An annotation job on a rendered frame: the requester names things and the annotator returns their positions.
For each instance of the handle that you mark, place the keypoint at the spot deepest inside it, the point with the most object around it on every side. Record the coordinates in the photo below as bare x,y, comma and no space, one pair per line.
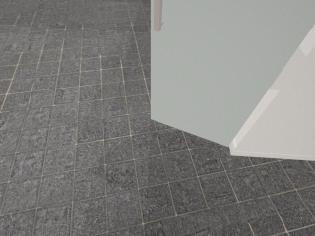
158,22

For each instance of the fridge door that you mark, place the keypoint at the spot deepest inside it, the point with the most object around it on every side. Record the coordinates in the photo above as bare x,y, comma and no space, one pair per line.
214,60

